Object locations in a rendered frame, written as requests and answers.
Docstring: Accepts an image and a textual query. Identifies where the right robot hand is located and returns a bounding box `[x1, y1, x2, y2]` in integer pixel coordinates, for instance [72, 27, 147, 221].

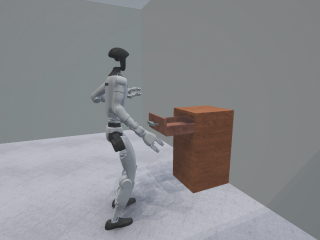
[142, 131, 164, 153]

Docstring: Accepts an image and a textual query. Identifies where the right robot forearm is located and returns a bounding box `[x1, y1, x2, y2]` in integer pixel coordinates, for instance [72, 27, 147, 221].
[115, 105, 146, 138]

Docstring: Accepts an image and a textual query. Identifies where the left robot forearm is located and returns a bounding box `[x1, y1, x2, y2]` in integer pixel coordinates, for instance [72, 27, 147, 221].
[100, 94, 105, 103]

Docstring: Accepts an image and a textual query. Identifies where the robot left upper arm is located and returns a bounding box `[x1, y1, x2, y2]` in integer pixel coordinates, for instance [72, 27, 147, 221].
[91, 81, 106, 104]

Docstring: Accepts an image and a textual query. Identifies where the robot right upper arm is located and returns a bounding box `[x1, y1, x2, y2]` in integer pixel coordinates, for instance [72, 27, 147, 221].
[111, 76, 127, 116]

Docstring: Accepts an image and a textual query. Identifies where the drawer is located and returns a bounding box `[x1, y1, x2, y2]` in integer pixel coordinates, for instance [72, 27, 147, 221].
[149, 112, 195, 137]

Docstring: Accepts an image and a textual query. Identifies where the right robot foot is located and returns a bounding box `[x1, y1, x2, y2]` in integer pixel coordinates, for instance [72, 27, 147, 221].
[105, 217, 133, 231]

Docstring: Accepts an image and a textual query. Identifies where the robot right shin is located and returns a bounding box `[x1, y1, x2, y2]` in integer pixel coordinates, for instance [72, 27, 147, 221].
[112, 179, 135, 223]

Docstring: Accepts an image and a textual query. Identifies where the cabinet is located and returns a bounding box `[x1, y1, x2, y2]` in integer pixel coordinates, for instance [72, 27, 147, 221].
[173, 105, 234, 193]

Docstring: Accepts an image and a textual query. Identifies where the handle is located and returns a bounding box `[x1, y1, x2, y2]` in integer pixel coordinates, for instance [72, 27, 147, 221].
[147, 121, 159, 126]

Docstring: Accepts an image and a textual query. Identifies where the left robot hand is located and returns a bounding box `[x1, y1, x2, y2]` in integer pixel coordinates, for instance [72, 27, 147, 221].
[127, 87, 142, 99]

